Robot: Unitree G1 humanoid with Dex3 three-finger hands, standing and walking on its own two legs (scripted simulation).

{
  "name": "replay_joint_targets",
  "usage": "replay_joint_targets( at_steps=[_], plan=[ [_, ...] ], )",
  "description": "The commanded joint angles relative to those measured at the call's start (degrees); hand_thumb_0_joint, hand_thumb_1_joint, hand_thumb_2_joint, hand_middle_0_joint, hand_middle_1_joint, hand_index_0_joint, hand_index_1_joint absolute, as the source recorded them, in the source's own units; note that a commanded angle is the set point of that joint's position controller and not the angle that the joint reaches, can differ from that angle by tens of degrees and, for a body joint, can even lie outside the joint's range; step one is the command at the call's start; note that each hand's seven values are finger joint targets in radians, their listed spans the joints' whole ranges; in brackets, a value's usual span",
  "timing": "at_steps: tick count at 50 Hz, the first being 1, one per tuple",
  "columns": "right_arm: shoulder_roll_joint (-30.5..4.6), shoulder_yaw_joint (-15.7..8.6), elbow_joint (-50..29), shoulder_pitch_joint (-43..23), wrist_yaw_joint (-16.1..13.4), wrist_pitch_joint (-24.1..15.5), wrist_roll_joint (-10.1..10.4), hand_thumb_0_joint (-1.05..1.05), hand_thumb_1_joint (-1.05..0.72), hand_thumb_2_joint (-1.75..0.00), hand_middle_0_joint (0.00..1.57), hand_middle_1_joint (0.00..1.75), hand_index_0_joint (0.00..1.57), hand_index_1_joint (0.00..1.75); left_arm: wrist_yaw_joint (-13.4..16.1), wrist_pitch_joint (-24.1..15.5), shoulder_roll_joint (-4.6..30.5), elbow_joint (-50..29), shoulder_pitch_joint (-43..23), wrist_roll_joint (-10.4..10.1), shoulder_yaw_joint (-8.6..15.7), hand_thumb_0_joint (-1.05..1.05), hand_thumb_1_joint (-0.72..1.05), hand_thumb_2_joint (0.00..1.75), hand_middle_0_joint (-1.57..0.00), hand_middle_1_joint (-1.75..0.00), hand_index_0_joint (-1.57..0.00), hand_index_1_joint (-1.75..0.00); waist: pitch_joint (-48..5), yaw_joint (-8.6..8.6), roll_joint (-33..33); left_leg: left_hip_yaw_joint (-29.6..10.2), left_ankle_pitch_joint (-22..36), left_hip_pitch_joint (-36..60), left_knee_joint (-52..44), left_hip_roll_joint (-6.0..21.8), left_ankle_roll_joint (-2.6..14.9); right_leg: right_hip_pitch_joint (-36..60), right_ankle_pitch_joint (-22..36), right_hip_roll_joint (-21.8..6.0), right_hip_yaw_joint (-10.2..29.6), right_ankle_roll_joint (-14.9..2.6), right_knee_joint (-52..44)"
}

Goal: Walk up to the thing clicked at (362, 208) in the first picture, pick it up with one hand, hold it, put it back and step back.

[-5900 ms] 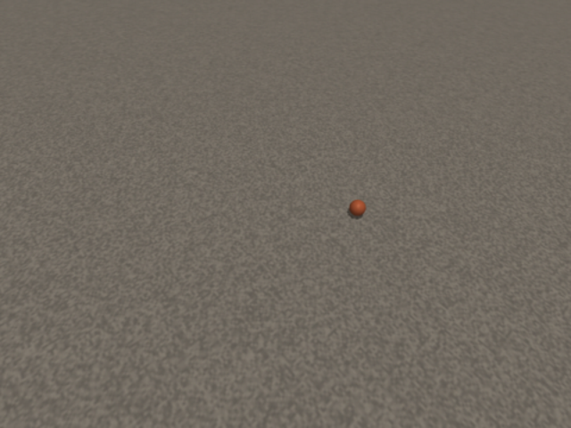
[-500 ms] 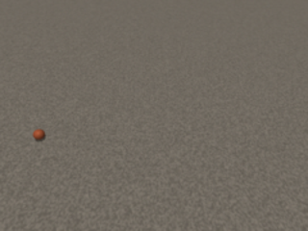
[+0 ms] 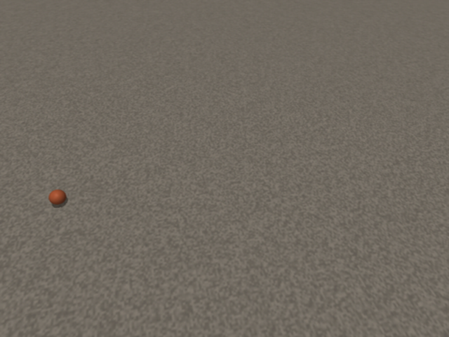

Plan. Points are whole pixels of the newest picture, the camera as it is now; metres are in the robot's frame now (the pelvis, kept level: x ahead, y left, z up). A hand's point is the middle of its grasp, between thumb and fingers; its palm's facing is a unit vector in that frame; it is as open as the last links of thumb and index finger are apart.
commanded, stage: stand
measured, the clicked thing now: (57, 197) +0.90 +0.87 -0.74
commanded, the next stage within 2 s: walk up in 0.22 s
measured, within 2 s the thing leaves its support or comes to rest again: neither
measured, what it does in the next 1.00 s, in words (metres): steps on the spot, turning left: left foot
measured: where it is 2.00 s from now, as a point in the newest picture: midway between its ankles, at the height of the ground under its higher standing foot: outside the picture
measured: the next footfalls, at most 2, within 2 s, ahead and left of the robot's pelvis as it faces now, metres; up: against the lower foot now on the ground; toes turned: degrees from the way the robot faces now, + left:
left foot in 0.76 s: +0.00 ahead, +0.12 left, +0.00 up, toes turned +25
right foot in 1.08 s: +0.13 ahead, -0.10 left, +0.00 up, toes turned +41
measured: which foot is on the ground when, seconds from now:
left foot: down 0.00-0.40, up 0.42-0.74, down 0.76-1.00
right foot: down 0.00-0.78, up 0.80-1.00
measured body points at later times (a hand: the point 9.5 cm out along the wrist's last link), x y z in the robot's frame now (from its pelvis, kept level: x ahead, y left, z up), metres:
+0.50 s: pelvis -0.02 -0.04 -0.01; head +0.03 -0.04 +0.44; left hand +0.04 +0.30 -0.12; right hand +0.12 -0.35 -0.13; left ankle -0.03 +0.10 -0.70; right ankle +0.00 -0.14 -0.75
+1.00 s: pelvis -0.01 -0.02 -0.02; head +0.02 +0.01 +0.42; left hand -0.10 +0.30 -0.15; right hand +0.24 -0.25 -0.12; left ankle -0.04 +0.11 -0.75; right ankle +0.07 -0.15 -0.72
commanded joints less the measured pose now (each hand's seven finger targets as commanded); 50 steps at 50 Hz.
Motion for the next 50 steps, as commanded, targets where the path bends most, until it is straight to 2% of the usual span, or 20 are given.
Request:
replay_joint_targets(
  at_steps=[1,10,11,13,16,18,19,20,21,22,24,26,31,36,37,38,39,40,43,50],
  plan=[
    [-12.42,-2.31,-3.41,-2.21,-0.89,-1.43,0.16,0.0,-0.9,-0.9,0.2,0.3,0.2,0.3,1.03,-1.05,12.1,-3.49,-1.52,0.18,2.55,0.0,0.9,0.9,-0.2,-0.3,-0.2,-0.3,-3.59,0.06,0.73,-5.24,4.37,2.36,-3.04,6.12,2.01,-2.02,7.43,-5.48,3.5,-2.96,-3.1],
    [-12.39,-2.28,-3.33,-2.54,-0.84,-1.26,0.29,0.0,-0.9,-0.9,0.2,0.3,0.2,0.3,1.14,-1.14,11.79,-3.54,-1.13,0.17,2.35,0.0,0.9,0.9,-0.2,-0.3,-0.2,-0.3,-4.01,0.05,0.53,-5.13,6.09,3.35,-2.19,6.15,2.01,-2.07,9.25,-5.46,3.41,-2.87,-3.41],
    [-15.13,-4.7,-8.26,2.74,-0.62,-0.75,0.83,0.0,-0.9,-0.9,0.2,0.3,0.2,0.3,0.29,-0.07,16.49,-7.1,-7.05,0.38,5.71,0.0,0.9,0.9,-0.2,-0.3,-0.2,-0.3,0.36,0.22,-1.56,-10.96,16.34,-7.28,0.72,5.95,3.76,1.41,2.34,-2.55,-2.73,-3.45,4.66],
    [-19.56,-6.25,-11.45,0.31,-0.56,-0.42,-0.01,0.0,-0.9,-0.9,0.2,0.3,0.2,0.3,0.45,0.66,14.21,-10.36,-3.24,-0.18,5.17,0.0,0.9,0.9,-0.2,-0.3,-0.2,-0.3,-1.19,0.74,7.87,-16.94,23.01,-4.02,-0.11,10.23,6.63,-5.07,-2.34,0.56,-4.46,-1.48,11.09],
    [-19.5,-8.06,-14.07,1.79,-1.26,0.02,-0.93,0.0,-0.9,-0.9,0.2,0.3,0.2,0.3,0.25,1.22,11.24,-11.97,0.26,0.53,5.78,0.0,0.9,0.9,-0.2,-0.3,-0.2,-0.3,-6.58,1.07,12.38,-27.31,20.52,-3.17,0.38,15.47,12.68,-7.18,-18.6,2.18,-1.01,-2.43,18.66],
    [-16.46,-7.64,-16.49,-2.2,-1.29,0.58,-0.78,0.0,-0.9,-0.9,0.2,0.3,0.2,0.3,0.13,0.63,11.07,-12.39,3.82,0.58,6.03,0.0,0.9,0.9,-0.2,-0.3,-0.2,-0.3,-7.59,4.23,9.39,-18.06,20.11,-4.93,9.14,8.49,7.78,-2.7,-8.84,0.62,-1.72,-4.61,6.61],
    [-12.93,-6.81,-18.07,-3.37,-1.24,0.75,-0.43,0.0,-0.9,-0.9,0.2,0.3,0.2,0.3,0.43,0.43,13.95,-12.43,5.68,0.97,6.98,0.0,0.9,0.9,-0.2,-0.3,-0.2,-0.3,-8.73,5.58,1.88,-11.38,13.31,-10.64,17.52,1.83,4.52,2.11,0.61,-5.87,4.25,-5.78,0.15],
    [-9.5,-5.73,-19.67,-3.07,-1.39,1.1,-0.03,0.0,-0.9,-0.9,0.2,0.3,0.2,0.3,0.71,0.2,18.29,-13.41,3.93,2.03,8.11,0.0,0.9,0.9,-0.2,-0.3,-0.2,-0.3,-5.78,5.18,-9.64,-4.38,-7.9,-24.02,26.97,-6.07,1.49,7.7,6.11,-16.79,14.99,-9.74,-5.17],
    [-10.6,-5.98,-18.99,2.67,-1.93,1.55,-0.87,0.0,-0.9,-0.9,0.2,0.3,0.2,0.3,0.67,0.32,18.66,-16.34,-1.46,2.37,8.35,0.0,0.9,0.9,-0.2,-0.3,-0.2,-0.3,-6.28,2.6,-9.7,-4.38,-21.57,-25.55,34.42,-2.96,1.14,4.81,5.55,-23.62,17.15,-13.61,-5.68],
    [-14.23,-6.98,-21.22,2.11,-1.71,2.23,-1.41,0.0,-0.9,-0.9,0.2,0.3,0.2,0.3,0.26,0.5,19.78,-19.47,-4.53,2.47,8.6,0.0,0.9,0.9,-0.2,-0.3,-0.2,-0.3,-4.55,1.8,-9.93,-6.02,-21.14,-22.75,41.45,-0.96,0.67,-2.44,9.28,-26.97,19.21,-18.06,-5.25],
    [-14.92,-7.55,-21.23,4.53,-0.3,2.86,-1.56,0.0,-0.9,-0.9,0.2,0.3,0.2,0.3,0.3,0.13,15.44,-21.21,-7.33,1.88,7.69,0.0,0.9,0.9,-0.2,-0.3,-0.2,-0.3,-0.94,-0.58,-5.29,-7.97,-13.85,-23.31,44.76,1.2,-0.82,-1.14,16.47,-17.81,7.61,-14.43,-1.79],
    [-13.7,-7.14,-21.03,7.8,0.5,2.46,-1.33,0.0,-0.9,-0.9,0.2,0.3,0.2,0.3,0.52,-0.17,15.01,-20.78,-4.1,1.91,8.11,0.0,0.9,0.9,-0.2,-0.3,-0.2,-0.3,-3.27,0.01,-7.74,-5.81,-12.06,-24.55,43.33,0.84,-0.22,3.86,19.38,-14.0,0.69,-12.35,2.3],
    [-13.19,-6.67,-23.38,3.59,1.22,1.63,-1.02,0.0,-0.9,-0.9,0.2,0.3,0.2,0.3,0.01,-0.42,17.2,-21.79,3.76,2.14,9.16,0.0,0.9,0.9,-0.2,-0.3,-0.2,-0.3,-2.38,4.37,-8.69,-2.34,-15.87,-22.81,29.53,1.62,0.27,5.66,15.54,-17.42,0.19,-15.03,4.27],
    [-13.26,-7.47,-21.06,11.91,0.33,-0.22,-0.5,0.0,-0.9,-0.9,0.2,0.3,0.2,0.3,-1.04,1.06,17.63,-23.99,0.18,1.23,8.62,0.0,0.9,0.9,-0.2,-0.3,-0.2,-0.3,-3.57,-0.71,-7.11,4.38,-4.07,-2.63,12.98,-3.24,1.8,-8.67,9.49,-14.91,-7.5,-10.53,14.81],
    [-14.87,-8.17,-20.15,14.79,-0.19,-0.88,-0.88,0.0,-0.9,-0.9,0.2,0.3,0.2,0.3,-1.0,1.41,15.05,-24.26,1.24,1.02,7.88,0.0,0.9,0.9,-0.2,-0.3,-0.2,-0.3,-5.29,-1.97,-2.5,1.08,-4.61,3.6,8.5,-3.13,3.31,-12.43,4.55,-12.29,-10.16,-7.7,23.78],
    [-20.62,-9.34,-21.24,15.84,-0.86,-1.48,-1.6,0.0,-0.9,-0.9,0.2,0.3,0.2,0.3,-1.18,1.73,10.89,-24.98,3.52,0.53,6.85,0.0,0.9,0.9,-0.2,-0.3,-0.2,-0.3,-5.83,-2.19,13.43,-19.34,-2.99,7.61,0.67,8.47,8.1,-22.28,-8.73,-5.13,-13.51,-3.62,38.87],
    [-25.79,-9.78,-23.93,13.0,-1.14,-1.87,-1.25,0.0,-0.9,-0.9,0.2,0.3,0.2,0.3,-0.7,2.06,11.59,-25.71,2.77,0.73,6.98,0.0,0.9,0.9,-0.2,-0.3,-0.2,-0.3,-5.31,-1.15,16.15,-39.89,1.58,0.88,-1.51,20.21,16.35,-26.23,-26.34,-0.5,-6.15,-1.97,41.8],
    [-25.17,-9.85,-23.85,11.11,-1.34,-1.93,-0.4,0.0,-0.9,-0.9,0.2,0.3,0.2,0.3,-0.16,1.95,15.12,-24.84,0.7,0.82,7.63,0.0,0.9,0.9,-0.2,-0.3,-0.2,-0.3,-2.69,-1.16,11.51,-40.46,-1.78,-4.49,-2.63,20.64,19.64,-23.85,-25.84,-2.94,-1.29,-2.19,44.71],
    [-18.8,-7.38,-25.59,7.0,-2.46,-2.07,-0.41,0.0,-0.9,-0.9,0.2,0.3,0.2,0.3,-0.56,1.73,14.58,-21.18,6.05,0.26,7.79,0.0,0.9,0.9,-0.2,-0.3,-0.2,-0.3,-2.51,1.82,9.14,-20.85,4.96,-5.75,5.02,10.85,13.07,-21.42,-18.74,-4.34,-1.76,-2.59,39.43],
    [-18.23,-7.05,-27.29,8.19,-1.99,-0.74,-0.89,0.0,-0.9,-0.9,0.2,0.3,0.2,0.3,0.35,0.32,12.37,-21.19,8.04,0.19,7.9,0.0,0.9,0.9,-0.2,-0.3,-0.2,-0.3,-6.02,0.96,11.69,-19.62,22.2,-9.86,13.23,8.44,12.82,-10.81,-15.56,0.87,-6.23,-2.62,24.59]
  ],
)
